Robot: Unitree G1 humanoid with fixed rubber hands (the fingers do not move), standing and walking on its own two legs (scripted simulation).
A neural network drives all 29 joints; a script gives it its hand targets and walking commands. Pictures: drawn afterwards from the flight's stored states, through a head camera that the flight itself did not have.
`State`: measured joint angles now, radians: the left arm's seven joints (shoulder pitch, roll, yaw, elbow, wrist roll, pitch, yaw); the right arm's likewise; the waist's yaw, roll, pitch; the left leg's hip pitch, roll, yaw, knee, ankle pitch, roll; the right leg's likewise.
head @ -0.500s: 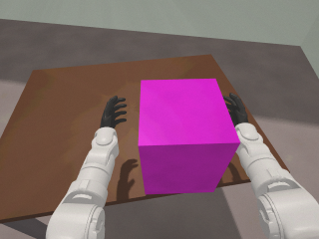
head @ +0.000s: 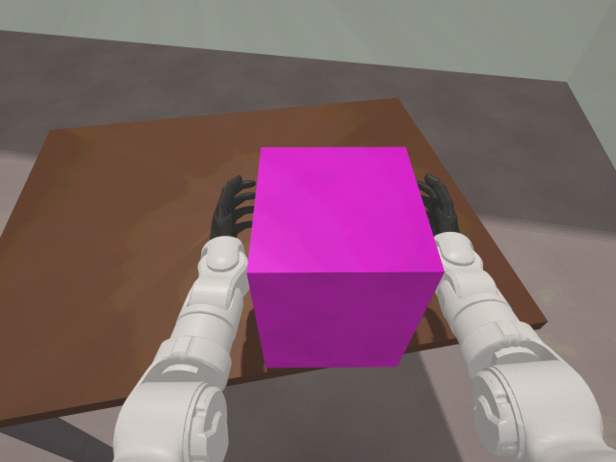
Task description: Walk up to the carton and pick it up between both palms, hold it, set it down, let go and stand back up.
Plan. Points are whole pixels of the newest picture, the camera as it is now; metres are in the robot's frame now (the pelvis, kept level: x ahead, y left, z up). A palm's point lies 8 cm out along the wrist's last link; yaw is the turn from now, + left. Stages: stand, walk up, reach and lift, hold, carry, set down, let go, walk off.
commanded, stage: reach and lift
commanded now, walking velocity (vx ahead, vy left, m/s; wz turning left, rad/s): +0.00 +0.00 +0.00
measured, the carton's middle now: (332, 262) +0.40 +0.01 +0.04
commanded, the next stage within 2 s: none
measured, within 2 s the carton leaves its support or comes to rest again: leaves its support in 1.40 s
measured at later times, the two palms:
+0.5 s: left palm (226, 237) +0.40 +0.15 +0.09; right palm (444, 234) +0.41 -0.14 +0.10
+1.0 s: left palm (219, 242) +0.39 +0.16 +0.09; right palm (440, 243) +0.40 -0.13 +0.09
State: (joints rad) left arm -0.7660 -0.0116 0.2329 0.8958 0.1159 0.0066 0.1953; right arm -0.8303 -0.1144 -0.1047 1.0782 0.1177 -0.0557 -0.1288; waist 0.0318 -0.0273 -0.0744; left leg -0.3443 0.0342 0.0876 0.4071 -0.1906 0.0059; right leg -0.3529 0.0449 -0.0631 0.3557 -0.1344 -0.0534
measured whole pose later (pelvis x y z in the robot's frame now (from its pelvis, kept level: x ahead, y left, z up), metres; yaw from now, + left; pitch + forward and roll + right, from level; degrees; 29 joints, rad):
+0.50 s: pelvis +0.00 +0.00 +0.01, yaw +1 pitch +3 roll +0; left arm -0.70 -0.12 0.43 0.75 0.34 -0.01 0.11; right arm -0.77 -0.02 -0.37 0.97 -0.20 -0.08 -0.03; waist 0.01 -0.03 -0.01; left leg -0.22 0.02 0.08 0.33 -0.17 0.01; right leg -0.23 0.04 -0.07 0.28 -0.12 -0.05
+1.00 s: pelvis +0.02 +0.01 +0.01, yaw +1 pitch -1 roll -1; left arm -0.58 -0.18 0.39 0.53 0.38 0.14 0.07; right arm -0.66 0.01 -0.38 0.90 -0.22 -0.15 0.02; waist -0.01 -0.05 0.04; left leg -0.11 0.01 0.07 0.32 -0.20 0.02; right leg -0.11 0.03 -0.07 0.26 -0.14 -0.03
